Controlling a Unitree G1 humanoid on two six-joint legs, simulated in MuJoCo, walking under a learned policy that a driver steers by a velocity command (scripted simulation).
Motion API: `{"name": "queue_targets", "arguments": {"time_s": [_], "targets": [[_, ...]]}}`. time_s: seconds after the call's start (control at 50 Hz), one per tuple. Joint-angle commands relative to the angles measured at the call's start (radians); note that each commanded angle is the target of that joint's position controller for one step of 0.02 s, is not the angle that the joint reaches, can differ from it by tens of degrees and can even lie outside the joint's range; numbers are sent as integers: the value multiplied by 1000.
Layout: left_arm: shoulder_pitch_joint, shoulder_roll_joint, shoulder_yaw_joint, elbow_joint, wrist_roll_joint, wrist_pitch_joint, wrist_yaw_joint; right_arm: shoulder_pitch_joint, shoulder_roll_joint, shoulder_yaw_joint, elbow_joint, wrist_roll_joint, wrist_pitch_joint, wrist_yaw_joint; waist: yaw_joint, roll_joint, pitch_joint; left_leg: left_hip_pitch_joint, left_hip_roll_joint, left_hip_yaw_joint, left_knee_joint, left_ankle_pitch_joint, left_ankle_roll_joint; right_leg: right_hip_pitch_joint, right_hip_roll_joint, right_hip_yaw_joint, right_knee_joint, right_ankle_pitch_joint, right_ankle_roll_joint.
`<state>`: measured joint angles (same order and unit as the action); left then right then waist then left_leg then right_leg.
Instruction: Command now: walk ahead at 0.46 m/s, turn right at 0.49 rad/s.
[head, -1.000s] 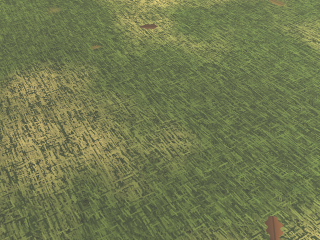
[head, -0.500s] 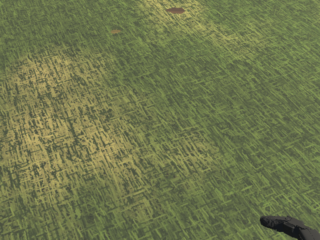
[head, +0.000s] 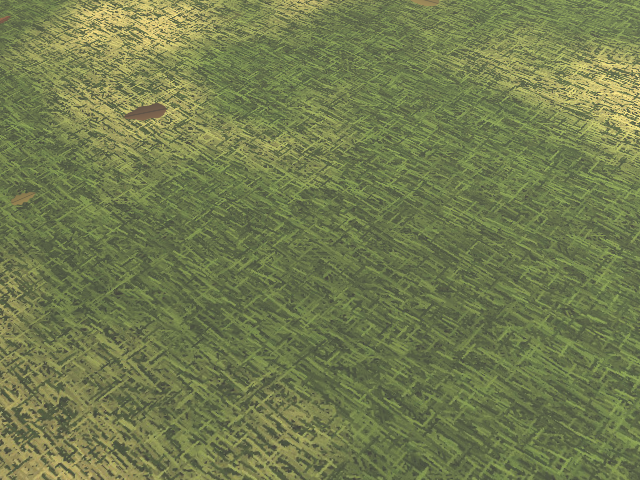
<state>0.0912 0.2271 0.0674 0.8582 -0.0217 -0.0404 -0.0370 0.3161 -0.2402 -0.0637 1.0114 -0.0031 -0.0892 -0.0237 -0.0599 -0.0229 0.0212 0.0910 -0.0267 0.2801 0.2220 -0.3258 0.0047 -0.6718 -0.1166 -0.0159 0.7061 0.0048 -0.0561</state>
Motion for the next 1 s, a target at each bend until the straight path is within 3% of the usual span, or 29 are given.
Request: {"name": "queue_targets", "arguments": {"time_s": [0.02,0.04,0.06,0.08,0.1,0.12,0.14,0.16,0.18,0.2,0.22,0.24,0.3,0.4,0.48,0.5,0.52,0.54,0.56,0.58,0.6,0.62,0.66,0.8,1.0], "targets": [[-121,50,4,-119,1,-14,-25,18,-183,-39,-42,12,17,-7,15,62,86,16,323,-57,47,757,130,-19,50,-72,-63,-105,-34],[-80,71,15,-120,6,-13,-28,7,-198,-43,-49,14,26,-11,46,93,46,19,321,-50,137,982,119,69,97,-107,-63,-152,-49],[23,106,33,-102,7,-16,-29,-7,-208,-44,-55,15,36,-15,105,115,-17,9,308,-49,281,1122,103,200,142,-121,-81,-162,-70],[177,161,62,-64,8,-21,-22,-32,-208,-40,-63,21,39,-15,188,105,-101,-59,266,-36,477,1075,65,426,178,-107,-189,-20,-102],[283,249,88,-39,18,-16,4,-22,-185,-29,-87,6,26,-11,219,-1,-204,-294,207,-38,769,684,7,728,51,74,-181,296,-152],[232,338,86,-58,44,-19,15,127,-30,20,-111,-18,3,12,74,-235,-368,-681,16,-141,1161,-353,-57,1075,-282,573,-159,673,-378],[317,255,64,-60,43,-14,13,77,-134,-2,-76,22,-21,25,166,-60,-532,-654,16,-360,1233,-363,-45,1064,-300,622,-239,672,-396],[245,210,50,-54,34,-17,12,-21,-143,-11,-104,61,-25,27,154,-59,-373,-730,69,-352,1201,-289,-29,958,-253,440,-256,673,-342],[163,169,40,-62,13,-21,13,-70,-127,-7,-111,48,-23,16,124,-6,-234,-750,114,-330,1108,-209,-25,798,-194,327,-287,578,-281],[97,131,28,-71,11,-22,16,-91,-134,-16,-100,27,-12,4,95,16,-163,-708,138,-323,1050,-159,-28,656,-158,265,-329,512,-249],[60,120,23,-76,23,-23,17,-67,-137,-22,-93,22,8,-3,57,11,-139,-616,152,-328,1018,-123,-29,536,-134,214,-373,496,-237],[44,123,23,-74,37,-27,15,-40,-122,-23,-87,17,27,-9,34,5,-138,-552,149,-326,985,-94,-32,467,-123,185,-396,501,-234],[28,130,20,-52,47,-40,21,-21,-89,-20,-84,7,53,-23,1,-27,-139,-513,142,-322,820,-13,-50,416,-92,103,-415,566,-229],[32,140,13,-19,44,-14,44,-126,-91,-14,-98,9,68,-20,35,-70,-146,-457,128,-310,539,142,-61,440,-64,68,-427,351,-183],[28,114,-3,12,37,0,47,-155,-99,-16,-93,4,72,-14,34,-76,-104,-380,107,-300,361,141,-41,435,-68,109,-395,109,-154],[28,103,-9,19,28,3,47,-139,-95,-15,-84,-5,67,-11,15,-62,-97,-318,99,-290,251,225,-25,421,-45,105,-367,28,-121],[67,85,-15,32,27,2,47,-134,-117,-17,-79,-17,62,-9,22,-24,-92,-259,127,-326,190,364,-9,408,-8,104,-339,-67,-72],[113,75,-18,38,43,-1,47,-137,-167,-24,-83,-20,59,-11,67,55,-93,-216,195,-388,200,530,17,380,54,73,-284,-187,-28],[186,68,-14,53,44,-1,47,-176,-189,-27,-77,-10,62,-13,134,177,-89,-229,221,-408,222,513,68,366,114,32,-290,-295,0],[147,70,-17,55,44,5,51,-195,-131,-19,-69,0,64,-5,110,187,-83,-302,195,-399,199,337,67,430,118,16,-295,-275,14],[94,95,-11,50,35,13,55,-200,-104,-14,-65,-1,63,0,85,151,-58,-340,164,-379,188,267,43,448,113,15,-287,-240,13],[73,100,-9,51,29,22,60,-202,-106,-13,-61,-5,59,1,76,122,-54,-341,144,-359,192,277,25,451,104,22,-281,-201,7],[76,99,-8,62,31,34,61,-182,-110,-14,-40,-2,50,0,70,100,-62,-306,126,-338,216,335,15,456,90,35,-285,-136,1],[83,92,-4,111,24,33,61,-176,-102,-11,1,4,61,-12,57,44,-76,-248,110,-319,252,426,29,478,83,32,-272,-27,10],[108,92,-8,171,25,36,69,-197,-91,-8,35,4,80,-15,59,23,-36,-248,89,-304,236,359,21,477,76,31,-291,-59,18]]}}
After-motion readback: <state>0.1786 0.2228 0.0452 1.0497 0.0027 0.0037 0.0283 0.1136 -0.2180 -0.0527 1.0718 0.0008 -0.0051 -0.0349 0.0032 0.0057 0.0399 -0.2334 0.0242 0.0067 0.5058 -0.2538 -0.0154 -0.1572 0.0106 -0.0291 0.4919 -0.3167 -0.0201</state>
